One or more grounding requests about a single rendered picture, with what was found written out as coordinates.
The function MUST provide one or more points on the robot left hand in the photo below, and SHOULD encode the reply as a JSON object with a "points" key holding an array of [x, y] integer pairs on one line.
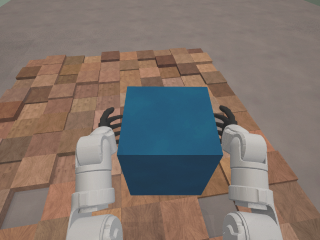
{"points": [[105, 121]]}

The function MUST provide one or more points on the carton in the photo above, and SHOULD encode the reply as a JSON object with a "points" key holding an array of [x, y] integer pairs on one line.
{"points": [[169, 142]]}

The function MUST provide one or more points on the right robot forearm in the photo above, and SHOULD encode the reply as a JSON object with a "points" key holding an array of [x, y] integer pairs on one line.
{"points": [[249, 165]]}

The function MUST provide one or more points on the left robot upper arm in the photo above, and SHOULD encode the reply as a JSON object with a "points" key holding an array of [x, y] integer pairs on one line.
{"points": [[99, 227]]}

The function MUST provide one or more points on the right robot upper arm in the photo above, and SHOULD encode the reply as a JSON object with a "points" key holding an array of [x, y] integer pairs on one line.
{"points": [[239, 225]]}

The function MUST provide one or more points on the left robot forearm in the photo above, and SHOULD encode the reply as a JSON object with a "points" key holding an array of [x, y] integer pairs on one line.
{"points": [[93, 179]]}

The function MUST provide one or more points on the robot right hand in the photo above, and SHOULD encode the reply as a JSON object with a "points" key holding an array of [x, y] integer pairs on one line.
{"points": [[229, 120]]}

